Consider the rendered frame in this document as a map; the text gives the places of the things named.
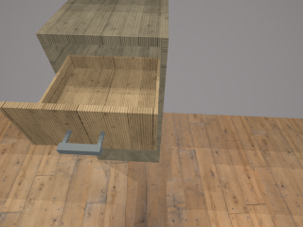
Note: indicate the handle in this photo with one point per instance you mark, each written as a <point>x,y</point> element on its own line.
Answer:
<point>80,149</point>

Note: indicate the cabinet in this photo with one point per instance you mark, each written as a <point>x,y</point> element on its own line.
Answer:
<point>112,28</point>

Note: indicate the drawer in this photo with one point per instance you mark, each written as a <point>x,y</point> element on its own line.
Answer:
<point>91,94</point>

